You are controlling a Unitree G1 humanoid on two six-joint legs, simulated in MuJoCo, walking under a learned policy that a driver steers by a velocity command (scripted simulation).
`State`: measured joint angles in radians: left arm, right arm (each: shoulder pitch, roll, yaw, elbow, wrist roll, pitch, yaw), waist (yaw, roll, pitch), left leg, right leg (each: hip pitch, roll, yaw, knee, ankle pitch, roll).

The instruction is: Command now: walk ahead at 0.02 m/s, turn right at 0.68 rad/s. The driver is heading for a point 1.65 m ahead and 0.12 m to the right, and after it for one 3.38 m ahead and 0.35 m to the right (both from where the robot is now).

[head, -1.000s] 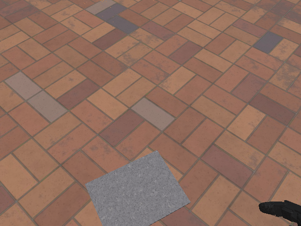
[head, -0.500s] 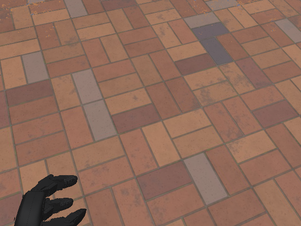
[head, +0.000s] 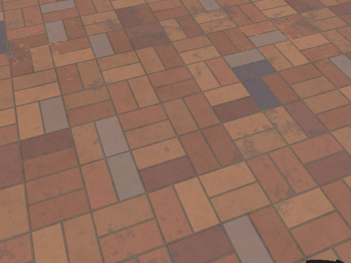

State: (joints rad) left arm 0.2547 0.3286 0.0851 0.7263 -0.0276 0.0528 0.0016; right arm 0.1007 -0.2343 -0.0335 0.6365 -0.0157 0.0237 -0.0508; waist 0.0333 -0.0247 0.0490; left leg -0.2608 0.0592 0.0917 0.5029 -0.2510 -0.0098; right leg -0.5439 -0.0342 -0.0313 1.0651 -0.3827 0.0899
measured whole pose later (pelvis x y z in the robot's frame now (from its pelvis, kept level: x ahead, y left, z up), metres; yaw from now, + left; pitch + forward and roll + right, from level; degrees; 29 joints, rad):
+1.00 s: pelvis +0.01 -0.07 +0.01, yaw +7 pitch +2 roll +0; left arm 0.18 0.27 0.08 0.67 0.02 0.00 0.03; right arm 0.18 -0.36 -0.12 0.63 0.02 0.05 -0.03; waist 0.01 0.04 0.03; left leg -0.59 -0.03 -0.12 1.11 -0.37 -0.07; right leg -0.23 0.04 -0.05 0.44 -0.25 -0.06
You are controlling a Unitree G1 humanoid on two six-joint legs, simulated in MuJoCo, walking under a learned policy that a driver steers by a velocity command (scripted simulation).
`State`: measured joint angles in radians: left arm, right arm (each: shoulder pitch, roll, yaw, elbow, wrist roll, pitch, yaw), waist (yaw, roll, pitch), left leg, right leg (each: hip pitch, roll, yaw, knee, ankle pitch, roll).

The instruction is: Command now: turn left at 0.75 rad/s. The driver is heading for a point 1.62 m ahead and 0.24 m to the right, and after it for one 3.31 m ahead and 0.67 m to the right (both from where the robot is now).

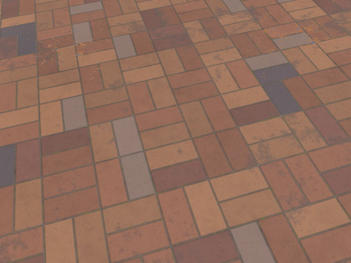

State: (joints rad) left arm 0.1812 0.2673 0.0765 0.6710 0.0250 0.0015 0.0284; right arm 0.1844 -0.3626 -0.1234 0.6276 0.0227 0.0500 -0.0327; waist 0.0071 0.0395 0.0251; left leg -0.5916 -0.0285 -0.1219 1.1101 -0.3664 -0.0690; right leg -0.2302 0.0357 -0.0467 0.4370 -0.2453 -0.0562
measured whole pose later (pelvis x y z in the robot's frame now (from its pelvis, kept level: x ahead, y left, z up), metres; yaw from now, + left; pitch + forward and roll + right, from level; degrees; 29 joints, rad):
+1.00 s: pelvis +0.08 -0.03 +0.01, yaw -22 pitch +2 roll +2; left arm 0.37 0.29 0.04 0.65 0.02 -0.04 -0.02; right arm 0.19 -0.32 -0.09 0.76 -0.04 0.00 0.06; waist 0.02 0.01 -0.05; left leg -0.60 0.06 0.01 0.83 -0.08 -0.06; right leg -0.09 0.03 0.07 0.28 -0.24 -0.07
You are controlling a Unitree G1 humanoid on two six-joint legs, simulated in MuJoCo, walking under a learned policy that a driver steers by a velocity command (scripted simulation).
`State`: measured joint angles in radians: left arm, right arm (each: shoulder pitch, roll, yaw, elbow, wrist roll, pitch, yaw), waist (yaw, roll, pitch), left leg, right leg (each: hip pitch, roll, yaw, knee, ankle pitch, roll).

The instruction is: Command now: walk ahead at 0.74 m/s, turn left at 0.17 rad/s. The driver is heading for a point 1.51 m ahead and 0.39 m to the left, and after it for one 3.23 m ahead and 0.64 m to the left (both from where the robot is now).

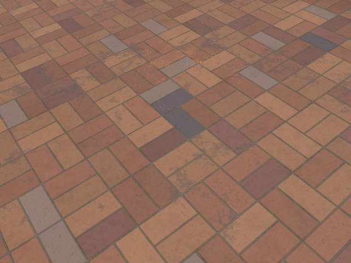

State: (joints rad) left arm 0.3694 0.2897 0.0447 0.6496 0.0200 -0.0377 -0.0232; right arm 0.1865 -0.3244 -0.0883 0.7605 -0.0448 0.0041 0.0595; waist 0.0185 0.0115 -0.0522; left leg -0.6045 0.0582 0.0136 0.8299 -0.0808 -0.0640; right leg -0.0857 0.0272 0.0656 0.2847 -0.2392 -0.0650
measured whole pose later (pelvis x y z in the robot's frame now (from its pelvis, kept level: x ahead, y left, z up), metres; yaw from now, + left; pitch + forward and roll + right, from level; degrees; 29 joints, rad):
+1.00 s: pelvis +0.83 +0.34 -0.01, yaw +16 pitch +1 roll -2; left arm 0.58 0.29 0.06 0.95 0.00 -0.07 -0.01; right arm -0.03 -0.25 0.06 0.61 -0.06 -0.08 0.04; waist 0.10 0.01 0.02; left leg -0.68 0.10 -0.10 0.80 -0.11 -0.02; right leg -0.03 0.16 0.12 0.31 -0.27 -0.11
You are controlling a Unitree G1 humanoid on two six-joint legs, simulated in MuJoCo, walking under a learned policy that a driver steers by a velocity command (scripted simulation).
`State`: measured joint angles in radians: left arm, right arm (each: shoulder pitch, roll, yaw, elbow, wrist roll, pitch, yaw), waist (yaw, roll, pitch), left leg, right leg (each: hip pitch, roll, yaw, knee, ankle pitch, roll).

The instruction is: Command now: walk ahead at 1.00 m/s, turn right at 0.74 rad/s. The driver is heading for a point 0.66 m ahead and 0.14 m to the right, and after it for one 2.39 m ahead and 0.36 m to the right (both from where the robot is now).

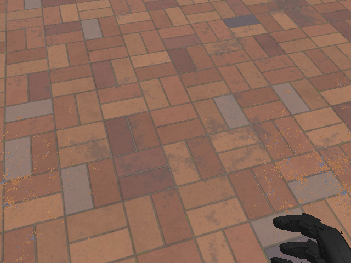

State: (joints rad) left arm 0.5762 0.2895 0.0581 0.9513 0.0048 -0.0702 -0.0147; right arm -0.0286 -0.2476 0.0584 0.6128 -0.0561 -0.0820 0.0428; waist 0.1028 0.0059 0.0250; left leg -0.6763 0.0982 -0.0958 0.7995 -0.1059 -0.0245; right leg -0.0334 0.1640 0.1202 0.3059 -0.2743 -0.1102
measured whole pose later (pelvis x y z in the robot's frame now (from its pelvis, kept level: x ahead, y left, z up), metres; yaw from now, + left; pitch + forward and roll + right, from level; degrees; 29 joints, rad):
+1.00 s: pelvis +0.92 -0.17 -0.03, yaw -19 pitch +0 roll -1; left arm 0.42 0.27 0.03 0.91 0.03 -0.09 0.03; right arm 0.12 -0.28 -0.02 0.77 -0.01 -0.04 0.07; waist 0.01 0.02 0.05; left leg -0.60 -0.03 0.14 0.63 0.00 0.17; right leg 0.28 0.06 -0.27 0.33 -0.44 -0.01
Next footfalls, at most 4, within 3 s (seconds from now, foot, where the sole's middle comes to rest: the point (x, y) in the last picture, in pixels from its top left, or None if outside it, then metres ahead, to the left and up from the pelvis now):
0.14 left None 0.34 0.17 -0.78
0.56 right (229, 218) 0.68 -0.14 -0.78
1.02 left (243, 134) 1.13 -0.20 -0.78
1.44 right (277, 80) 1.55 -0.41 -0.78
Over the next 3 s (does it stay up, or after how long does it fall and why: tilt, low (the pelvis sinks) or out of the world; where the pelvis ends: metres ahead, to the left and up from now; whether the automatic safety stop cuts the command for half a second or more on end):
stays up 2.79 -0.39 0.00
